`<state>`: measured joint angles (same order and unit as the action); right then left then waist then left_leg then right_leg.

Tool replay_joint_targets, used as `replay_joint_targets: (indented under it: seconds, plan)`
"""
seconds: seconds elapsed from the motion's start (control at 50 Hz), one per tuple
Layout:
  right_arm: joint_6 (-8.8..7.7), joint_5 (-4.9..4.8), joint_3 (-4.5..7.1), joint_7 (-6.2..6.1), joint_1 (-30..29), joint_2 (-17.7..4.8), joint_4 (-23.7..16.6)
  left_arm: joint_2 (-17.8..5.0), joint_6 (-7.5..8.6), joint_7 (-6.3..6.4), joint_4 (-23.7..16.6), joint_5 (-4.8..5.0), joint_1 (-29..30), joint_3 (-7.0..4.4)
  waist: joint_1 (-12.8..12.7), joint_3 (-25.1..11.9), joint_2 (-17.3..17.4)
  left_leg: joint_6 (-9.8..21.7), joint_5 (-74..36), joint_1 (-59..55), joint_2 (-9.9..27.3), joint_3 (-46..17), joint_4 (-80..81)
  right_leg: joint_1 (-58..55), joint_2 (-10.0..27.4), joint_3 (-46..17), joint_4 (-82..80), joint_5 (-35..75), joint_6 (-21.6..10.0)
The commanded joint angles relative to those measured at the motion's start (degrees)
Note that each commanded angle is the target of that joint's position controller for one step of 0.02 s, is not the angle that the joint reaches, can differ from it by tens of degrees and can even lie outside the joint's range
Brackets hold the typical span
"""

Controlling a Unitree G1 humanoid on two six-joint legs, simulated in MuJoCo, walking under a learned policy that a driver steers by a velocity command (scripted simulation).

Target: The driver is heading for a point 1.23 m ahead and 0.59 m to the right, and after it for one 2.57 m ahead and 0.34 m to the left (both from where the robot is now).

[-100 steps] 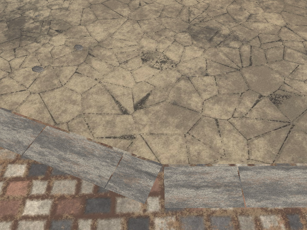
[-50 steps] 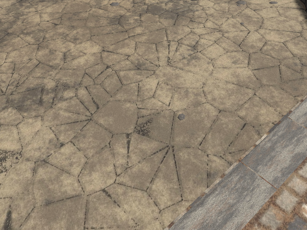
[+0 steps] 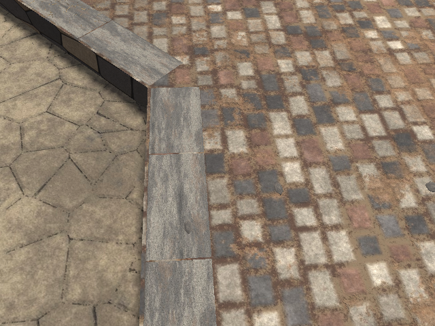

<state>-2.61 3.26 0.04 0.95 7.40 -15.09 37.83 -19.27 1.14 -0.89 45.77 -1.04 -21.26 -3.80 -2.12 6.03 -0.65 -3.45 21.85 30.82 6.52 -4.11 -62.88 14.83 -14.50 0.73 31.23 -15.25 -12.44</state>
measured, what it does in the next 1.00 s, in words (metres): walks ahead, turning right: left foot, then right foot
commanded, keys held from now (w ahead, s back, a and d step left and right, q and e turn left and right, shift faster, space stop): w+e+shift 0.78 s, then w+shift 0.22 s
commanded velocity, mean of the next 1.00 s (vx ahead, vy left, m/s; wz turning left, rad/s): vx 1.00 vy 0.00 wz -0.92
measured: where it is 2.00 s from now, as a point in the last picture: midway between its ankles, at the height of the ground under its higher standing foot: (431, 130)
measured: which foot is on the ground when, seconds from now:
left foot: up 0.00-0.24, down 0.26-0.70, up 0.72-1.00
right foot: down 0.00-0.26, up 0.28-0.68, down 0.70-1.00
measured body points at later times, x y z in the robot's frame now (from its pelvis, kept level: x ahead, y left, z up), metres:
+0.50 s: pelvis +0.46 -0.03 +0.02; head +0.48 -0.05 +0.46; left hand +0.80 +0.11 -0.04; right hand +0.31 -0.30 -0.11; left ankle +0.45 +0.13 -0.72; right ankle +0.48 -0.14 -0.63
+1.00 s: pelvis +0.84 -0.35 +0.01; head +0.87 -0.37 +0.46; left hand +1.06 -0.15 -0.11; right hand +0.81 -0.67 -0.06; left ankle +1.11 -0.40 -0.66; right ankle +0.75 -0.26 -0.72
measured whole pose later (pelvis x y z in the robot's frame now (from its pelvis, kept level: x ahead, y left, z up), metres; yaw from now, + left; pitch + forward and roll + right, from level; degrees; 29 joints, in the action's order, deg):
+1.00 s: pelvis +0.84 -0.35 +0.01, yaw -53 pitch +1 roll -1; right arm -3.0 2.6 -0.7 1.8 3.3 -15.1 34.1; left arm -17.8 5.0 -0.4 49.2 0.0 -26.1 -2.9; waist -4.5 2.9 0.5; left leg -1.3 0.3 42.4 9.1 -0.5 -43.6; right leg -3.0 -13.0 -7.3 14.8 -17.6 -11.0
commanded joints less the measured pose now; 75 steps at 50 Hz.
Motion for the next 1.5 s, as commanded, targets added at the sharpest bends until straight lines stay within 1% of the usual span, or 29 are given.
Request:
replay_joint_targets:
  seconds: [0.02,0.16,0.2,0.24,0.26,0.28,0.3,0.36,0.44,0.56,0.66,0.7,0.72,0.74,0.76,0.8,0.86,0.92,1.06,1.12,1.14,1.16,1.18,1.22,1.3,1.32,1.34,1.42,1.5]
  plan:
    - [0.8,0.04,1.35,-0.38,-1.2,-6.4,-4.4,-7.7,2.94,0.25,-4.6,-0.26,1.5,-2.04,1.8,-2.4,2.7,-1.7,-4.9,4.4,-1.0,4.0,2.1,3.6,16.5,-28.1,-20.3,2.1,-9.5]
    - [-1.04,-0.83,0.37,1.0,-13.9,-6.7,-9.8,-9.4,3.4,0.96,-1.4,1.54,-3.8,-2.93,-4.3,-0.3,1.8,1.6,-26.4,-0.2,-5.2,3.2,26.6,-8.6,16.6,-27.4,-19.5,31.0,-3.2]
    - [-1.36,-1.1,0.72,0.56,-9.1,-7.4,-9.2,-10.8,3.37,1.31,-1.2,1.58,-1.2,-3.09,-1.5,-3.8,0.9,3.0,-22.5,-12.5,-9.1,4.4,32.5,-9.3,14.7,-25.4,-13.2,46.9,0.1]
    - [-1.76,-1.94,3.14,-1.06,8.2,-12.1,-5.4,-14.3,3.66,0.68,-1.3,0.95,2.3,-3.53,8.8,-13.8,0.0,4.4,-15.8,-35.9,-9.4,3.6,32.7,-3.5,13.2,-25.0,8.5,54.9,2.8]
    - [-1.61,-1.47,4.92,-2.84,20.2,-16.1,-3.1,-10.8,4.52,0.3,-2.3,0.37,5.3,-2.47,14.7,-19.6,1.0,5.7,-4.5,-49.5,-2.8,-1.3,31.2,4.7,10.6,-22.0,23.9,44.3,3.7]
    - [-1.75,1.0,5.66,-3.73,23.3,-18.7,-2.5,-0.3,4.8,0.55,-4.7,1.65,2.5,0.44,11.5,-25.4,15.0,10.4,13.4,-60.9,16.1,-27.0,38.0,20.0,4.7,-14.9,42.5,-8.0,5.3]
    - [-1.53,0.62,6.22,-3.05,17.7,-17.9,-2.9,-4.1,4.1,1.31,-6.1,1.84,1.8,0.87,8.3,-26.7,18.2,13.5,17.2,-56.4,20.3,-46.6,45.9,25.9,6.9,-10.9,48.5,-9.0,5.0]
    - [-1.66,0.08,4.39,-1.86,11.7,-7.8,-0.5,-6.5,1.75,-0.26,-6.1,-0.61,11.1,0.46,6.8,-9.2,0.0,11.4,4.1,-37.8,12.6,-21.6,48.2,27.5,15.5,-7.4,45.7,0.6,5.3]
    - [-3.58,-1.66,3.37,-0.64,14.4,-5.1,6.0,-0.6,-0.79,-3.18,-11.7,-0.79,16.7,2.21,3.5,-2.6,3.5,8.7,-9.2,-29.3,10.9,-4.8,53.7,32.9,20.8,-6.2,44.0,1.7,6.3]
    - [-5.41,-1.28,3.7,-0.67,13.3,-8.1,9.1,-0.5,-0.78,-5.54,-17.0,-0.79,28.0,3.42,1.9,3.5,1.4,5.7,-31.3,-22.4,5.0,18.0,61.7,23.6,18.8,4.9,20.0,16.9,4.8]
    - [-2.12,-1.33,5.5,-2.17,16.2,-15.9,8.8,-4.8,0.31,-3.58,-11.2,-0.16,14.2,1.54,-6.8,-8.0,7.5,4.4,-85.9,-35.0,7.8,20.5,34.9,2.9,8.6,10.6,13.0,8.3,0.3]
    - [-0.72,-0.68,5.66,-1.93,12.5,-15.7,6.7,-10.2,0.16,-1.17,-3.3,-0.14,-7.3,-2.09,-14.2,-16.7,3.8,4.1,-61.7,-18.0,6.2,18.1,-0.2,-26.5,8.0,2.6,7.2,2.5,-2.9]
    - [-1.04,0.3,3.93,-0.82,13.0,-8.3,4.2,-15.3,-0.7,0.36,-3.7,1.15,-2.0,-3.7,-6.2,-12.6,-11.1,2.3,1.8,-0.3,-4.4,17.4,-21.4,-31.2,18.5,-14.6,6.1,8.7,-5.0]
    - [-2.08,-1.87,3.81,-0.84,14.0,-9.8,-2.4,-19.0,-1.8,0.38,-6.9,-0.97,-0.8,-4.51,-4.2,-25.4,-12.0,0.7,6.2,16.5,-8.3,5.0,-35.1,-45.7,27.0,-41.9,-5.2,1.4,-16.6]
    - [-3.5,-1.63,3.33,-0.84,8.5,-11.2,-3.3,-17.1,-1.89,1.05,-7.1,-0.55,-2.2,-4.61,-5.3,-23.5,-1.1,1.4,0.6,19.1,-4.6,0.1,-32.1,-41.7,27.5,-45.0,-12.8,-2.9,-14.2]
    - [-3.69,-0.86,2.54,-1.24,5.8,-9.5,-2.3,-11.7,-0.21,1.54,-4.7,0.19,1.8,-3.32,0.1,-9.1,8.4,1.6,-1.7,14.3,-0.1,0.5,-20.3,-21.8,23.6,-35.6,-16.9,2.7,-9.2]
    - [-0.42,1.12,1.8,-0.92,8.9,-7.5,-1.6,-6.4,2.89,1.98,-4.1,0.78,3.8,-1.01,5.3,-5.1,8.3,-0.7,1.5,4.6,3.0,0.8,-9.7,-3.2,20.2,-27.3,-17.9,11.7,-9.2]
    - [-0.17,0.34,0.14,0.45,-1.4,-3.9,-6.0,-5.3,4.73,1.2,-2.2,0.27,1.7,-0.6,2.9,0.8,4.2,-0.2,-9.3,3.4,4.0,4.6,8.3,4.5,16.0,-19.8,-22.2,19.4,-6.7]
    - [-0.91,-1.39,1.13,0.61,-7.2,-6.5,-6.6,-8.8,5.54,0.94,2.3,1.09,-5.3,-1.17,-1.2,-4.2,-0.1,7.1,-27.5,-8.5,-6.3,9.7,30.7,-14.8,18.1,-14.0,-18.7,56.4,0.9]
    - [-0.83,-1.97,4.34,-1.63,17.8,-12.2,0.3,-11.6,4.15,1.66,2.4,-1.49,-0.1,-1.74,13.7,-15.6,-3.1,9.5,-14.1,-32.7,-7.4,7.5,31.2,-12.0,18.4,-11.7,13.1,64.2,3.5]
    - [-0.47,-1.04,5.75,-2.95,29.8,-16.0,2.9,-6.6,4.49,1.77,1.2,-2.05,2.0,-0.49,18.2,-21.3,2.6,11.5,0.2,-45.4,2.1,-2.4,28.1,-1.1,14.0,-8.3,36.7,42.5,4.0]
    - [-0.78,0.19,6.58,-1.93,25.6,-19.5,3.4,0.8,5.23,0.91,-1.4,1.89,-6.9,1.29,8.3,-27.5,24.2,20.5,9.0,-55.8,17.6,-41.6,41.6,19.1,2.7,-8.1,55.8,-8.7,7.3]
    - [-0.64,-0.55,6.07,-0.79,19.0,-13.6,1.8,-3.2,5.18,1.65,-0.6,0.24,-2.3,1.48,8.9,-20.3,11.3,20.7,13.5,-51.3,15.1,-43.7,45.9,27.2,8.3,-9.9,56.8,-5.8,5.6]
    - [-1.43,-0.78,4.51,-0.37,14.5,-6.7,3.4,-3.4,4.79,0.88,-2.2,-0.58,6.7,1.66,6.7,-7.3,-2.7,19.2,-1.7,-34.5,12.2,-27.2,47.1,26.7,13.1,-8.8,50.5,-1.1,5.8]
    - [-3.95,-2.65,2.89,0.27,16.3,-5.3,9.1,0.9,2.8,-0.04,-4.4,-1.76,8.0,2.78,0.9,-2.1,1.4,16.0,-47.7,-21.1,7.7,-8.4,48.8,21.2,14.1,-7.0,36.3,-5.9,8.9]
    - [-4.22,-3.2,2.91,0.46,15.3,-6.1,9.7,1.1,2.92,-0.27,-5.8,-2.24,10.1,3.11,-0.1,-1.7,3.1,15.3,-53.7,-19.2,4.6,-4.9,49.8,19.7,14.6,-3.7,28.8,-2.6,9.8]
    - [-4.92,-5.34,2.86,-0.46,7.0,-6.1,6.7,0.6,4.2,-0.2,-6.2,2.44,10.8,2.91,-1.7,-1.6,7.2,15.2,-52.3,-17.0,1.8,-2.7,49.6,18.1,15.5,-3.8,20.1,1.1,11.3]
    - [-4.58,-5.58,6.13,-2.16,14.0,-14.6,7.9,-0.5,5.8,-1.03,-8.9,0.79,20.2,2.77,2.1,-6.7,5.1,11.6,-40.1,-15.2,-0.3,-3.7,48.5,0.6,10.6,-3.4,-2.9,26.3,13.4]
    - [-2.24,-5.72,5.93,-2.8,11.1,-10.8,5.0,-5.8,4.67,1.25,-5.5,-0.92,7.6,-0.21,-5.4,-13.5,5.7,4.3,-36.5,-13.5,-5.4,-4.3,25.9,-17.0,14.4,-6.1,-5.7,34.3,10.0]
